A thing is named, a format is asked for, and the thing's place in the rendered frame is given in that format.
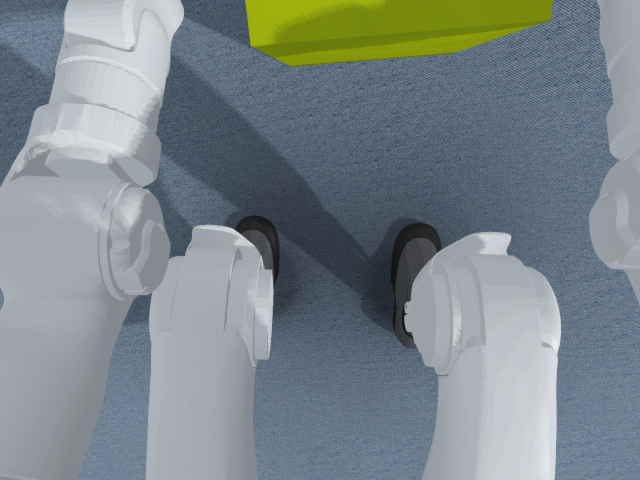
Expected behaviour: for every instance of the left robot shin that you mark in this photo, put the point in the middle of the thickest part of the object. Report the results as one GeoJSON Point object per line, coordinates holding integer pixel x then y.
{"type": "Point", "coordinates": [162, 299]}

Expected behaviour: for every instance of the robot left forearm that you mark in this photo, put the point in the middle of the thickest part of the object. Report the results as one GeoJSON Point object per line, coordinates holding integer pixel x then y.
{"type": "Point", "coordinates": [110, 76]}

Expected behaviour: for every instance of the left robot upper arm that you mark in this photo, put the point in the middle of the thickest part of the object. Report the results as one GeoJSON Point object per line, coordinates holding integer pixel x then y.
{"type": "Point", "coordinates": [74, 254]}

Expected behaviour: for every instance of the robot right thigh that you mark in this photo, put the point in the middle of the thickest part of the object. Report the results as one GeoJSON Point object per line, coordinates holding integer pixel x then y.
{"type": "Point", "coordinates": [478, 322]}

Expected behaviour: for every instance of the robot right forearm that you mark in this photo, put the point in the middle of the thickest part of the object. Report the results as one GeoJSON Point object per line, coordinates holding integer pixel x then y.
{"type": "Point", "coordinates": [620, 37]}

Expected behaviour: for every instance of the right robot upper arm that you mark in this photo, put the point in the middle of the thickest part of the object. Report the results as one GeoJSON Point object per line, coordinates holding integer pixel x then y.
{"type": "Point", "coordinates": [614, 220]}

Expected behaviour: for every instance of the carton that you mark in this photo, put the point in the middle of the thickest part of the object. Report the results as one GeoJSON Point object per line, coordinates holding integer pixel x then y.
{"type": "Point", "coordinates": [315, 32]}

